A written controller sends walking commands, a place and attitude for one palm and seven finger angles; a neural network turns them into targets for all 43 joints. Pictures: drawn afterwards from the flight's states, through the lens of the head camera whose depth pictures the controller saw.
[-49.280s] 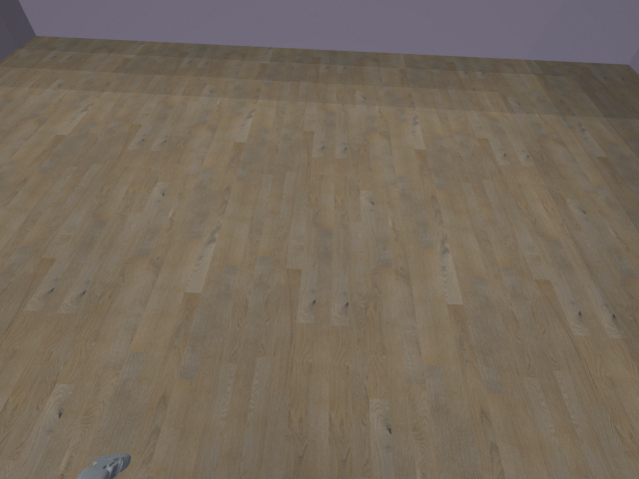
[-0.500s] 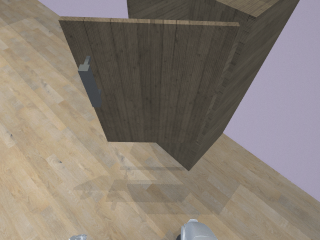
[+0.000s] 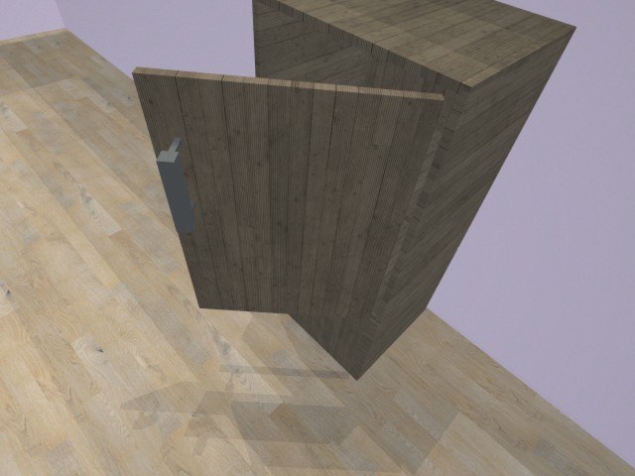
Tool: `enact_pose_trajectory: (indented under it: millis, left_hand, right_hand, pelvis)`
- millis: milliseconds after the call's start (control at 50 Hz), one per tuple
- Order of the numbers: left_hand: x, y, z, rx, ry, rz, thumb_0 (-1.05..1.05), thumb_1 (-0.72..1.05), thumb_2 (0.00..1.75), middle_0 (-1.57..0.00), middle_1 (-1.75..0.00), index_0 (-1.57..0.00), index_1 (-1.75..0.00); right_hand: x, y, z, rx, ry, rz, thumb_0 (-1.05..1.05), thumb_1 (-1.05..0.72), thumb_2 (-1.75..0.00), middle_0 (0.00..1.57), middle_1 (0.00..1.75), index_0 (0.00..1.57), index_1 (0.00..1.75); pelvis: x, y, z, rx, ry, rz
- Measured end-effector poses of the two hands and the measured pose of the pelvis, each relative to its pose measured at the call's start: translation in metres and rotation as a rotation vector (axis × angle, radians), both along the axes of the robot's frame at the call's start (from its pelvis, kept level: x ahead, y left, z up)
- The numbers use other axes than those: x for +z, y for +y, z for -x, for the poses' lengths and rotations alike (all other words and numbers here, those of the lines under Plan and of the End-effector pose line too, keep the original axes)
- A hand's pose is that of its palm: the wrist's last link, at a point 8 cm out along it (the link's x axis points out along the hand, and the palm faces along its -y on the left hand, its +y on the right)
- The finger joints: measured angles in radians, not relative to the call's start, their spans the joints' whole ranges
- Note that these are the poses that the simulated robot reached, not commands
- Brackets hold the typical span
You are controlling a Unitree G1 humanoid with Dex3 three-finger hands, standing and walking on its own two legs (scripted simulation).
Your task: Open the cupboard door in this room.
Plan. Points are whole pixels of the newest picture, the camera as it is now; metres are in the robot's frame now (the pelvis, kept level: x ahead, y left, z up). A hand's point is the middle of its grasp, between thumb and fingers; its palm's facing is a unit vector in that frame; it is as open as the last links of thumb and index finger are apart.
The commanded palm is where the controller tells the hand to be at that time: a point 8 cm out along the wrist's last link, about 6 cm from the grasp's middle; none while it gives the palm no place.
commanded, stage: come to a stop and stand still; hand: left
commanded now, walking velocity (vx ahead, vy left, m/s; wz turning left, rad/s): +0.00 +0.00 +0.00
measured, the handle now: (181, 186) +0.51 +0.27 +0.06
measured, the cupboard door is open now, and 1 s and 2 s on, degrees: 43 43 43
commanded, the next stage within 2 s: look again from close up in 0.04 s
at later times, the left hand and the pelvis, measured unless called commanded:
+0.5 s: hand out of the picture +0.00 +0.20 -0.16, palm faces +0.02 -0.96 -0.27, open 7.4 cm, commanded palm none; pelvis +0.01 +0.01 +0.00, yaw -1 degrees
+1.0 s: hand out of the picture +0.05 +0.18 -0.16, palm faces +0.03 -0.97 -0.26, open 7.3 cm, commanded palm none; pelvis +0.02 -0.01 +0.00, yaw +0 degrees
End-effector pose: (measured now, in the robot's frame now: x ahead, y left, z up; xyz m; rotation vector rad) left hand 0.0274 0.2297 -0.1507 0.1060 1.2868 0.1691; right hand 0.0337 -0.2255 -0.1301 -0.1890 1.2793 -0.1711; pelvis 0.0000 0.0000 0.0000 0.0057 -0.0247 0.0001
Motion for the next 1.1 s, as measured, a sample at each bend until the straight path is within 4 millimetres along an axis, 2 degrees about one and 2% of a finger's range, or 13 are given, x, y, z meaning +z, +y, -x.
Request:
enact_pose_trajectory:
  millis: [140, 220, 300, 360, 460, 640, 760, 900, 1000, 1100]
  left_hand:
    - [0.008, -0.003, 0.038, 0.015, 0.072, 0.002, 0.01, 0.92, 0.90, -0.20, -0.30, -0.20, -0.30]
    - [0.011, -0.003, 0.059, -0.011, 0.134, -0.024, 0.01, 0.91, 0.90, -0.20, -0.30, -0.20, -0.30]
    - [0.018, 0.007, 0.067, -0.017, 0.173, -0.053, 0.01, 0.91, 0.90, -0.20, -0.30, -0.21, -0.30]
    - [0.022, 0.013, 0.062, -0.015, 0.165, -0.075, 0.01, 0.91, 0.90, -0.20, -0.30, -0.21, -0.30]
    - [0.027, 0.015, 0.041, -0.022, 0.121, -0.092, 0.01, 0.91, 0.90, -0.20, -0.30, -0.20, -0.30]
    - [0.026, 0.002, 0.004, -0.050, 0.083, -0.080, 0.01, 0.93, 0.90, -0.20, -0.30, -0.20, -0.30]
    - [0.024, -0.003, -0.008, -0.050, 0.089, -0.072, 0.02, 0.94, 0.90, -0.20, -0.30, -0.21, -0.30]
    - [0.022, -0.006, -0.017, -0.034, 0.082, -0.076, 0.01, 0.93, 0.90, -0.20, -0.30, -0.21, -0.30]
    - [0.021, -0.004, -0.021, -0.025, 0.061, -0.085, 0.01, 0.92, 0.90, -0.20, -0.30, -0.21, -0.30]
    - [0.016, 0.006, -0.018, -0.015, 0.026, -0.084, 0.01, 0.91, 0.90, -0.20, -0.30, -0.21, -0.30]
  right_hand:
    - [-0.006, 0.009, 0.023, 0.007, 0.061, -0.036, 0.00, -0.93, -0.90, 0.20, 0.30, 0.20, 0.29]
    - [-0.016, 0.015, 0.033, -0.008, 0.058, -0.069, 0.01, -0.92, -0.90, 0.20, 0.30, 0.20, 0.29]
    - [-0.026, 0.028, 0.044, -0.025, 0.054, -0.114, 0.00, -0.92, -0.90, 0.20, 0.30, 0.20, 0.29]
    - [-0.030, 0.037, 0.054, -0.032, 0.074, -0.144, 0.00, -0.91, -0.90, 0.20, 0.30, 0.20, 0.29]
    - [-0.032, 0.046, 0.066, -0.035, 0.119, -0.173, 0.00, -0.91, -0.90, 0.20, 0.30, 0.20, 0.29]
    - [-0.028, 0.038, 0.067, -0.043, 0.169, -0.163, 0.00, -0.91, -0.90, 0.20, 0.30, 0.20, 0.29]
    - [-0.024, 0.025, 0.056, -0.038, 0.184, -0.134, 0.00, -0.91, -0.90, 0.20, 0.30, 0.20, 0.29]
    - [-0.024, 0.009, 0.033, -0.024, 0.166, -0.103, 0.00, -0.91, -0.90, 0.20, 0.30, 0.20, 0.29]
    - [-0.027, 0.001, 0.013, -0.015, 0.125, -0.086, 0.00, -0.91, -0.90, 0.20, 0.29, 0.20, 0.29]
    - [-0.026, 0.000, 0.000, 0.005, 0.077, -0.057, 0.00, -0.91, -0.90, 0.20, 0.29, 0.20, 0.29]
  pelvis:
    - [0.005, 0.003, 0.001, -0.001, -0.008, -0.002]
    - [0.001, 0.008, 0.006, -0.007, -0.003, 0.001]
    - [-0.001, 0.013, 0.005, -0.009, 0.004, -0.007]
    - [0.000, 0.014, 0.002, -0.011, 0.007, -0.015]
    - [0.002, 0.013, -0.004, -0.015, 0.010, -0.022]
    - [0.003, 0.006, -0.014, -0.018, 0.015, -0.024]
    - [0.004, 0.000, -0.023, -0.014, 0.017, -0.020]
    - [0.003, -0.005, -0.028, -0.004, 0.019, -0.022]
    - [0.000, -0.005, -0.023, 0.003, 0.016, -0.021]
    - [-0.003, 0.001, -0.008, 0.022, 0.010, -0.015]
